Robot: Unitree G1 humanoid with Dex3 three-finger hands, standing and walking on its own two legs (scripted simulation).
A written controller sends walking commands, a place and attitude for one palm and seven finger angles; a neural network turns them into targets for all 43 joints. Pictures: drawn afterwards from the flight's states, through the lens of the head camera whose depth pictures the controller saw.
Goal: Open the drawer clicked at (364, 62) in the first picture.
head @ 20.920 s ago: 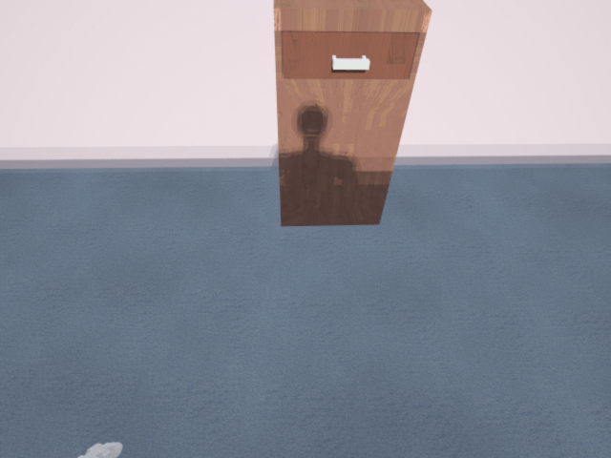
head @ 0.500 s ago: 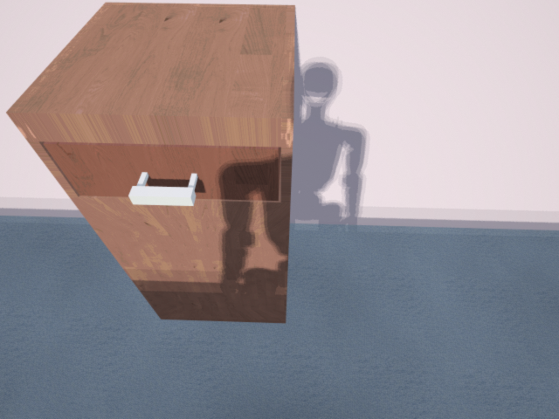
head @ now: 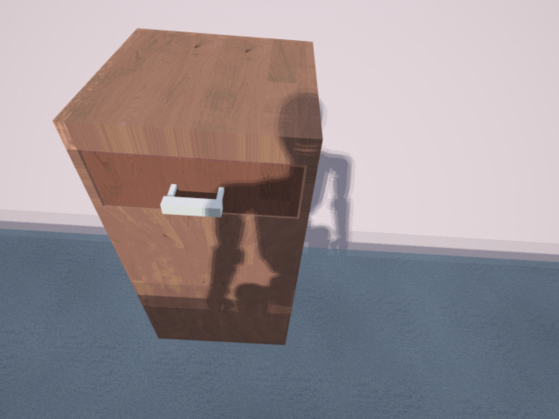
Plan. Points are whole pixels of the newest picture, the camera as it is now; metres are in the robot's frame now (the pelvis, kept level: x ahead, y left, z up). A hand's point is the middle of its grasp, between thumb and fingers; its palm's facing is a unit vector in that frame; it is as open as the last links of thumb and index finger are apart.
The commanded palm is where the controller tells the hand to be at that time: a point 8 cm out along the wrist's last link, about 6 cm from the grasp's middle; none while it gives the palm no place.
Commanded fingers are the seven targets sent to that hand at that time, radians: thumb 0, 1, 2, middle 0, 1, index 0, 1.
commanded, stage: come to a stop and stand still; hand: left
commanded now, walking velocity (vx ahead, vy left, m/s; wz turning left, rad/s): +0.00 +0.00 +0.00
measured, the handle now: (194, 198) +0.50 +0.20 +0.00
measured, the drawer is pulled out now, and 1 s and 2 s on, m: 0.00 0.00 0.00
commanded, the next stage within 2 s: look again from close up in 0.26 s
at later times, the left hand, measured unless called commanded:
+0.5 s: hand out of the picture -0.04 +0.16 -0.18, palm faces +0.02 -0.99 -0.13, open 7.4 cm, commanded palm none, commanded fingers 0.00 0.90 0.90 -0.20 -0.30 -0.20 -0.30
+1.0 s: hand out of the picture +0.01 +0.18 -0.16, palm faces -0.07 -0.95 -0.29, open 7.3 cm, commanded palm +0.11 +0.20 -0.05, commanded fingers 0.00 0.78 0.85 -0.21 -0.38 -0.21 -0.38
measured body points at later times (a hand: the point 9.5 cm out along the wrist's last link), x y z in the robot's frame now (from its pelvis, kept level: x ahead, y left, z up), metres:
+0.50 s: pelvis -0.01 +0.01 +0.00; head -0.01 +0.03 +0.45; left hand -0.04 +0.21 -0.17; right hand -0.03 -0.20 -0.15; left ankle -0.04 +0.07 -0.74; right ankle -0.03 -0.14 -0.74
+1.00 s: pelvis -0.01 +0.00 +0.00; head +0.00 +0.01 +0.45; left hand +0.02 +0.23 -0.14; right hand -0.01 -0.22 -0.14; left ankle -0.04 +0.07 -0.74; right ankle -0.03 -0.14 -0.73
